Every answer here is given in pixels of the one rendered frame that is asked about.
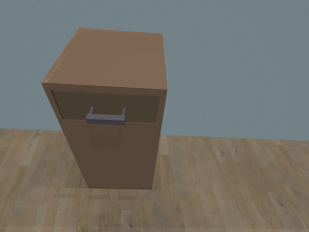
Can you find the handle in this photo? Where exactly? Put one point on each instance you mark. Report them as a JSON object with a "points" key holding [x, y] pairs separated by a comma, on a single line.
{"points": [[106, 119]]}

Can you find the drawer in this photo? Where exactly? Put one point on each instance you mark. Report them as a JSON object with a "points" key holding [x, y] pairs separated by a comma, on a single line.
{"points": [[75, 105]]}

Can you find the cabinet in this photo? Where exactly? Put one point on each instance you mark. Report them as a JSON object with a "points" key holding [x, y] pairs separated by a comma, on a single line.
{"points": [[113, 62]]}

